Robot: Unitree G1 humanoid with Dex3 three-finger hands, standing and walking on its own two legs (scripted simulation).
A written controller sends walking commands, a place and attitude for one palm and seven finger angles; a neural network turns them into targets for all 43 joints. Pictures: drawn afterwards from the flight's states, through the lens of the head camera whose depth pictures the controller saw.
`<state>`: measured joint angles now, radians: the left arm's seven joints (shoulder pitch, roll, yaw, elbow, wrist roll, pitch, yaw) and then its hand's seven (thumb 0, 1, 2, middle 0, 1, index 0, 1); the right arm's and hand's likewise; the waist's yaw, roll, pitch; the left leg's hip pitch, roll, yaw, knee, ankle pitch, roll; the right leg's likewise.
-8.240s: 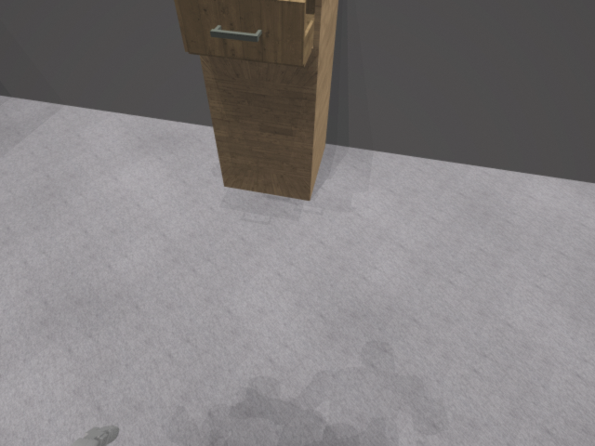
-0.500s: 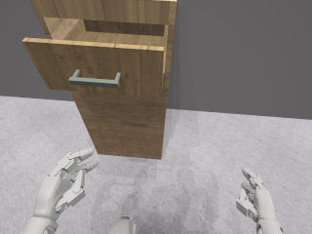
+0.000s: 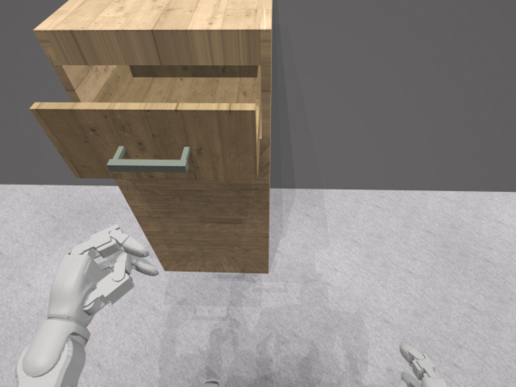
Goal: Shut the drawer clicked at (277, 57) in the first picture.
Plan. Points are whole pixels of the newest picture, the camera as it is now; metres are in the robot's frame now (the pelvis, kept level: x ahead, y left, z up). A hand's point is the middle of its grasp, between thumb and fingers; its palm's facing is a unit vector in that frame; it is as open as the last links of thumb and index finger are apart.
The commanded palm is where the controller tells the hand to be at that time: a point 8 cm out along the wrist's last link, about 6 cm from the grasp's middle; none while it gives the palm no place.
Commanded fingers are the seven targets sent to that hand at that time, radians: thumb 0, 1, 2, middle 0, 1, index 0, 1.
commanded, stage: raise the hand and make a fist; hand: left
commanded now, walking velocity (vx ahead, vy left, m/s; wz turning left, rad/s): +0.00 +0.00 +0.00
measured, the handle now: (150, 158) +0.49 +0.22 +0.08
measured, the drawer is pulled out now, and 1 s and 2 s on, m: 0.14 0.14 0.14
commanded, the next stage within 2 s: bring the fist close to the handle in 1.00 s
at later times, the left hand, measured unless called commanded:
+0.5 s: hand (122, 231) +0.27 +0.18 +0.16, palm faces -0.02 -1.00 -0.05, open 3.2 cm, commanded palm +0.25 +0.22 +0.17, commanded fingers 0.00 0.90 0.90 -1.40 -1.60 -1.40 -1.60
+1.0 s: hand (119, 215) +0.28 +0.18 +0.18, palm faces +0.03 -1.00 -0.05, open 3.3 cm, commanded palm +0.26 +0.22 +0.18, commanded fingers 0.00 0.90 0.90 -1.40 -1.60 -1.40 -1.60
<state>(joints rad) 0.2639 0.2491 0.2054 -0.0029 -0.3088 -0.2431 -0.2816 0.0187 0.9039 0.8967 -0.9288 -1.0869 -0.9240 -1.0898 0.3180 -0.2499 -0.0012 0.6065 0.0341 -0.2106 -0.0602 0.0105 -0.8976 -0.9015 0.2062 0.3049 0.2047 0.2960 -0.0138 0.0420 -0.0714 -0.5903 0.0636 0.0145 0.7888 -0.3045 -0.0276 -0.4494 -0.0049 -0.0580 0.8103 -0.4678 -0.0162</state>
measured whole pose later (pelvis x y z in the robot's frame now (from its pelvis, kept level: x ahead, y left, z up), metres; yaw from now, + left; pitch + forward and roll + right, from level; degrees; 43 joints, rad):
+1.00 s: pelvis -0.01 +0.00 +0.03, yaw +1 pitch -3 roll +0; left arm -0.05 0.25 0.16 -0.04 -0.23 0.11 -0.16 0.02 0.90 0.90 -1.40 -1.60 -1.40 -1.60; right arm 0.21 -0.25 0.05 0.62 0.05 -0.15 -0.07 0.01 -0.90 -0.90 0.20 0.30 0.20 0.30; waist 0.03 0.04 -0.02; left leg -0.29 0.05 0.01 0.53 -0.19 -0.03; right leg -0.15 0.00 -0.07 0.54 -0.34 -0.02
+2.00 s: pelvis +0.00 +0.01 +0.01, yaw -1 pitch +7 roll -1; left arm -0.33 0.23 0.17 0.55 -0.18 -0.26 -0.14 0.02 0.90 0.90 -1.40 -1.60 -1.40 -1.60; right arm 0.28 -0.24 0.00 0.65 0.02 -0.06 -0.03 0.01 -0.90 -0.90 0.20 0.30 0.20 0.30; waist -0.04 0.03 -0.05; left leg -0.57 0.06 0.03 0.74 -0.28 -0.02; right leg -0.43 -0.01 -0.04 0.75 -0.43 -0.01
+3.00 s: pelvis -0.01 +0.01 -0.01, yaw +0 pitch +11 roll -2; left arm -0.64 0.30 0.22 0.92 -0.15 -0.36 -0.17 -0.02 0.85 0.94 -1.40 -1.60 -1.40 -1.60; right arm 0.30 -0.24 0.01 0.66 0.02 0.01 -0.03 0.00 -0.90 -0.90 0.20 0.30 0.20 0.30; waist -0.06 0.03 -0.08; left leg -0.75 0.07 0.00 0.87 -0.31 -0.02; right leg -0.60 0.00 -0.07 0.87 -0.46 -0.01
